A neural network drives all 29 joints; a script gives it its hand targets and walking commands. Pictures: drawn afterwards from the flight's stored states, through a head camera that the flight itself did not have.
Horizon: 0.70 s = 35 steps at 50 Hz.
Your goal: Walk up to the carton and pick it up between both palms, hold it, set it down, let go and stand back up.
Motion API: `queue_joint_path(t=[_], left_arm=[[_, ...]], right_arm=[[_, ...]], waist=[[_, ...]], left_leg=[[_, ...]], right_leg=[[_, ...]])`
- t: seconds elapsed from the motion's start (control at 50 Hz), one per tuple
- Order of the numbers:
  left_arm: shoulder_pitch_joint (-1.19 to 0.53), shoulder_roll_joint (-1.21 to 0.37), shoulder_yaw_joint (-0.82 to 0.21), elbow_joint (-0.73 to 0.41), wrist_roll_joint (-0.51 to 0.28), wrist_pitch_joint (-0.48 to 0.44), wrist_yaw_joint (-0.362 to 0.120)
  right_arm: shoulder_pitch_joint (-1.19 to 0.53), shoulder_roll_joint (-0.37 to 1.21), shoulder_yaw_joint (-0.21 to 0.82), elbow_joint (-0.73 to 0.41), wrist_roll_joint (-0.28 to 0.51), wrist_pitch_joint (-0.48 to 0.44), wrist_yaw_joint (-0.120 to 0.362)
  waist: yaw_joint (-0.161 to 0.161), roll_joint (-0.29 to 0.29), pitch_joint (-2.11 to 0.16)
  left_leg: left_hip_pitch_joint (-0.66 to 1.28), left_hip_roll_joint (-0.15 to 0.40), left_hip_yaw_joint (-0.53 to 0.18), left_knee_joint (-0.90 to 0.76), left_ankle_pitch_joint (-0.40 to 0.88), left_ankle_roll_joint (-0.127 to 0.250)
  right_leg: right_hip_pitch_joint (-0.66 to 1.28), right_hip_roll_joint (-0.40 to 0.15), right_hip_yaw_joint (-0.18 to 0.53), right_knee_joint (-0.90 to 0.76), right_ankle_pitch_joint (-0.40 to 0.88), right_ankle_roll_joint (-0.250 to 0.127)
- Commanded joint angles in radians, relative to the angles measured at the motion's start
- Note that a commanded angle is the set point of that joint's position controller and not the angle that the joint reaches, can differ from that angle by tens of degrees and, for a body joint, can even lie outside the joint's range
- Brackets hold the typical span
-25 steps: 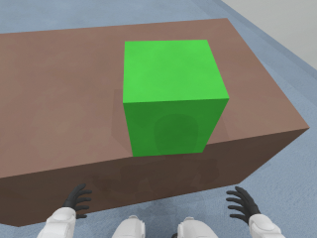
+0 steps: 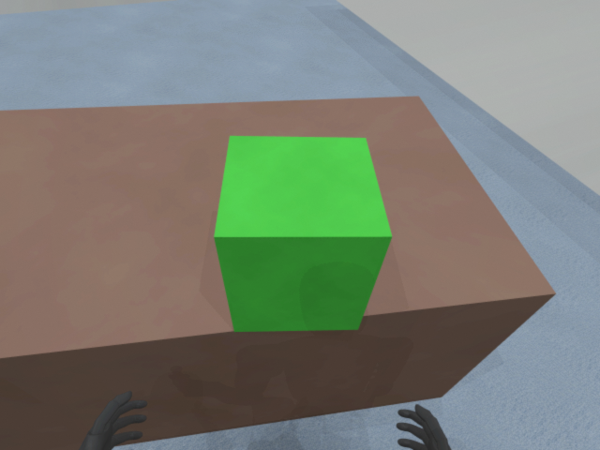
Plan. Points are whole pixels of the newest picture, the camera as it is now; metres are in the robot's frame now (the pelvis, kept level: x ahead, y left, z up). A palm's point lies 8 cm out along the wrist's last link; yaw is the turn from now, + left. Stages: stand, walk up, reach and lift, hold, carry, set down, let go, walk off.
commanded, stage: reach and lift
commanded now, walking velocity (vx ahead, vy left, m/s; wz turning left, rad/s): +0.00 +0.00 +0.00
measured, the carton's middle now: (297, 238) +0.44 +0.03 +0.02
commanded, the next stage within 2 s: none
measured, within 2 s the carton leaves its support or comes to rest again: neither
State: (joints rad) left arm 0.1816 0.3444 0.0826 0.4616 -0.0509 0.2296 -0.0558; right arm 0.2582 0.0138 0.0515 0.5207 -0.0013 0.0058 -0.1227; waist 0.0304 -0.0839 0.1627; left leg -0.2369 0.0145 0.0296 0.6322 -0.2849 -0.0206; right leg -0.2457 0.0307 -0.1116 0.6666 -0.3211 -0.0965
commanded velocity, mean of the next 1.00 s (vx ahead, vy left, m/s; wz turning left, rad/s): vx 0.00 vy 0.00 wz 0.00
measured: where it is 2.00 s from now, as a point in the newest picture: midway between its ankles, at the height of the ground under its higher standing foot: outside the picture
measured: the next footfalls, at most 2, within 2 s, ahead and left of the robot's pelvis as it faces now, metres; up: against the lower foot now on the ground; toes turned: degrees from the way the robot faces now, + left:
none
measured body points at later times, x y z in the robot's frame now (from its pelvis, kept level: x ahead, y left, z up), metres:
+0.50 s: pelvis +0.04 +0.02 +0.02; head +0.06 +0.06 +0.47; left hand +0.20 +0.28 -0.07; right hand +0.20 -0.15 -0.05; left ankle +0.04 +0.14 -0.72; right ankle +0.04 -0.05 -0.72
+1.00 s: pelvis +0.06 +0.06 +0.02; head +0.05 +0.09 +0.47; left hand +0.21 +0.29 -0.03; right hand +0.22 -0.14 -0.02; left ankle +0.04 +0.14 -0.72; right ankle +0.04 -0.05 -0.72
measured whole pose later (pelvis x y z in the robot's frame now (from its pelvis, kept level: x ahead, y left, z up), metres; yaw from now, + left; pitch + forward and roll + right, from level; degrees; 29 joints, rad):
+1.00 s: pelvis +0.06 +0.06 +0.02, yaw -1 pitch -5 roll -2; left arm 0.38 0.23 -0.02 0.42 -0.13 -0.37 0.03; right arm 0.33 -0.09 0.05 0.60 0.22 -0.50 0.02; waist 0.06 -0.04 0.06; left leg -0.09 0.01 0.06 0.49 -0.31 0.04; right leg -0.05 0.04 -0.07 0.39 -0.25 -0.03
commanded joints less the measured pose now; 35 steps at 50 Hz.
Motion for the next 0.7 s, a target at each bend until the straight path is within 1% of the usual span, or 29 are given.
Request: queue_joint_path(t=[0.0,0.02,0.06,0.08,0.1,0.12,0.14,0.16,0.18,0.2,0.22,0.24,0.26,0.28,0.3,0.32,0.36,0.38,0.4,0.42,0.44,0.46,0.5,0.54,0.56,0.58,0.62,0.64,0.68], left_arm=[[-0.049,0.169,0.068,-0.141,0.009,-0.067,-0.004],[-0.056,0.167,0.071,-0.149,0.015,-0.08,-0.005],[-0.053,0.166,0.071,-0.136,-0.005,-0.113,-0.004],[-0.061,0.176,0.068,-0.158,-0.006,-0.136,0.004],[-0.073,0.168,0.067,-0.137,-0.007,-0.154,0.007],[-0.071,0.156,0.063,-0.13,-0.012,-0.175,0.007],[-0.053,0.155,0.065,-0.113,-0.019,-0.198,0.009],[-0.065,0.152,0.061,-0.11,-0.014,-0.219,0.012],[-0.066,0.148,0.043,-0.11,-0.032,-0.24,0.014],[-0.067,0.164,0.061,-0.111,-0.041,-0.259,0.013],[-0.065,0.143,0.044,-0.088,-0.044,-0.272,0.016],[-0.07,0.15,0.05,-0.105,-0.049,-0.292,0.017],[-0.061,0.139,0.041,-0.088,-0.054,-0.305,0.017],[-0.052,0.146,0.047,-0.091,-0.05,-0.316,0.019],[-0.031,0.142,0.043,-0.09,-0.057,-0.331,0.019],[-0.016,0.127,0.042,-0.081,-0.056,-0.348,0.016],[0.002,0.128,0.05,-0.071,-0.055,-0.378,0.009],[-0.003,0.132,0.049,-0.101,-0.064,-0.401,0.009],[0.005,0.124,0.044,-0.121,-0.059,-0.425,0.016],[0.017,0.117,0.036,-0.118,-0.063,-0.442,0.02],[0.019,0.126,0.046,-0.124,-0.051,-0.463,0.017],[0.035,0.123,0.05,-0.114,-0.059,-0.476,0.02],[0.068,0.097,0.028,-0.147,-0.045,-0.504,0.028],[0.094,0.093,0.027,-0.143,-0.04,-0.521,0.026],[0.112,0.084,0.019,-0.169,-0.038,-0.535,0.026],[0.103,0.075,0.022,-0.136,-0.031,-0.538,0.025],[0.121,0.053,0.004,-0.14,-0.048,-0.563,0.024],[0.13,0.053,-0.002,-0.145,-0.04,-0.573,0.029],[0.12,0.055,-0.012,-0.172,-0.059,-0.592,0.039]], right_arm=[[0.005,-0.034,0.021,-0.156,0.031,-0.064,-0.001],[0.013,-0.035,0.016,-0.176,0.028,-0.075,0.0],[0.004,-0.038,0.007,-0.169,0.035,-0.099,0.003],[0.004,-0.042,0.008,-0.169,0.034,-0.119,0.009],[-0.014,-0.049,0.001,-0.153,0.031,-0.135,0.013],[-0.006,-0.051,0.004,-0.143,0.043,-0.149,0.02],[-0.017,-0.058,-0.003,-0.161,0.029,-0.165,0.025],[-0.016,-0.058,-0.001,-0.158,0.04,-0.174,0.03],[-0.019,-0.059,-0.003,-0.164,0.043,-0.188,0.034],[-0.024,-0.064,-0.014,-0.172,0.034,-0.2,0.036],[-0.017,-0.065,-0.011,-0.159,0.03,-0.204,0.039],[-0.014,-0.069,-0.023,-0.161,0.034,-0.215,0.038],[-0.014,-0.057,0.0,-0.146,0.035,-0.226,0.041],[0.003,-0.049,0.006,-0.124,0.051,-0.233,0.045],[0.003,-0.065,0.007,-0.131,0.06,-0.249,0.043],[0.02,-0.062,0.013,-0.098,0.077,-0.259,0.045],[0.012,-0.078,0.005,-0.09,0.073,-0.289,0.049],[0.019,-0.085,0.011,-0.097,0.081,-0.308,0.052],[0.025,-0.103,0.001,-0.088,0.084,-0.329,0.06],[0.019,-0.096,0.014,-0.092,0.1,-0.343,0.068],[0.019,-0.098,0.018,-0.081,0.1,-0.363,0.073],[0.024,-0.115,0.013,-0.07,0.109,-0.378,0.075],[0.044,-0.13,0.006,-0.044,0.128,-0.417,0.083],[0.061,-0.13,0.016,-0.023,0.142,-0.445,0.091],[0.062,-0.148,0.012,-0.023,0.159,-0.463,0.093],[0.065,-0.149,0.009,0.026,0.163,-0.467,0.095],[0.058,-0.167,0.007,0.026,0.175,-0.49,0.105],[0.045,-0.173,-0.001,0.009,0.167,-0.503,0.109],[0.034,-0.18,-0.01,-0.008,0.173,-0.519,0.116]], waist=[[-0.001,0.111,-0.111],[-0.006,0.115,-0.12],[-0.014,0.129,-0.146],[0.0,0.145,-0.156],[-0.006,0.152,-0.17],[0.007,0.166,-0.15],[0.005,0.144,-0.146],[0.017,0.153,-0.151],[0.003,0.146,-0.15],[0.016,0.142,-0.159],[0.004,0.125,-0.148],[0.005,0.116,-0.163],[0.007,0.116,-0.179],[0.015,0.138,-0.183],[0.01,0.129,-0.185],[0.008,0.142,-0.181],[0.011,0.135,-0.19],[0.004,0.141,-0.223],[0.014,0.169,-0.224],[0.008,0.155,-0.227],[0.02,0.158,-0.247],[0.014,0.161,-0.251],[0.006,0.209,-0.251],[0.008,0.192,-0.234],[0.004,0.187,-0.225],[-0.003,0.189,-0.214],[0.001,0.175,-0.186],[0.009,0.194,-0.191],[0.017,0.177,-0.192]], left_leg=[[-0.104,0.025,0.056,-0.195,0.072,0.064],[-0.075,0.024,0.056,-0.209,0.091,0.064],[-0.027,0.013,0.044,-0.218,0.119,0.056],[-0.023,0.018,0.045,-0.229,0.13,0.056],[-0.024,0.01,0.048,-0.237,0.137,0.052],[-0.018,0.019,0.035,-0.251,0.121,0.053],[0.001,0.012,0.04,-0.249,0.113,0.054],[0.005,0.014,0.036,-0.258,0.105,0.053],[0.004,0.016,0.035,-0.265,0.101,0.055],[-0.004,0.009,0.035,-0.26,0.112,0.053],[0.002,0.013,0.032,-0.264,0.119,0.056],[0.026,0.015,0.027,-0.26,0.151,0.057],[0.038,0.012,0.02,-0.256,0.172,0.054],[0.046,0.005,0.023,-0.266,0.178,0.047],[0.062,0.006,0.019,-0.262,0.221,0.052],[0.075,0.007,0.012,-0.27,0.241,0.044],[0.098,-0.001,0.013,-0.268,0.252,0.036],[0.099,0.001,0.009,-0.26,0.284,0.033],[0.104,-0.001,0.007,-0.252,0.322,0.021],[0.119,-0.001,0.003,-0.248,0.356,0.02],[0.118,-0.01,0.002,-0.237,0.385,0.016],[0.122,-0.005,-0.009,-0.238,0.402,0.012],[0.165,-0.003,-0.022,-0.224,0.478,-0.005],[0.187,-0.008,-0.026,-0.216,0.514,-0.01],[0.197,-0.008,-0.028,-0.212,0.527,-0.016],[0.211,-0.009,-0.028,-0.212,0.534,-0.021],[0.219,0.001,-0.048,-0.209,0.524,-0.022],[0.222,0.002,-0.047,-0.215,0.536,-0.032],[0.182,0.001,-0.033,-0.204,0.528,-0.031]], right_leg=[[0.169,-0.149,0.239,-0.304,-0.036,0.118],[0.156,-0.152,0.227,-0.313,-0.002,0.126],[0.114,-0.148,0.212,-0.322,0.028,0.118],[0.122,-0.134,0.202,-0.314,0.059,0.11],[0.145,-0.117,0.176,-0.309,0.086,0.104],[0.13,-0.127,0.193,-0.317,0.048,0.103],[0.11,-0.124,0.186,-0.335,0.035,0.098],[0.137,-0.121,0.181,-0.336,0.021,0.086],[0.12,-0.122,0.189,-0.344,0.016,0.082],[0.13,-0.123,0.188,-0.344,0.027,0.082],[0.121,-0.122,0.19,-0.345,0.026,0.083],[0.105,-0.127,0.194,-0.349,0.068,0.089],[0.113,-0.129,0.199,-0.347,0.091,0.096],[0.138,-0.116,0.187,-0.348,0.1,0.09],[0.144,-0.119,0.19,-0.345,0.164,0.09],[0.154,-0.115,0.185,-0.343,0.199,0.088],[0.153,-0.106,0.175,-0.357,0.189,0.08],[0.151,-0.106,0.179,-0.348,0.219,0.079],[0.159,-0.093,0.167,-0.333,0.256,0.072],[0.163,-0.089,0.169,-0.333,0.288,0.069],[0.181,-0.085,0.162,-0.324,0.328,0.07],[0.191,-0.084,0.163,-0.32,0.348,0.067],[0.162,-0.072,0.156,-0.323,0.385,0.056],[0.165,-0.067,0.154,-0.33,0.421,0.051],[0.163,-0.063,0.151,-0.328,0.435,0.05],[0.157,-0.06,0.147,-0.338,0.423,0.05],[0.122,-0.049,0.138,-0.347,0.366,0.04],[0.118,-0.044,0.139,-0.353,0.35,0.035],[0.126,-0.035,0.136,-0.35,0.318,0.036]])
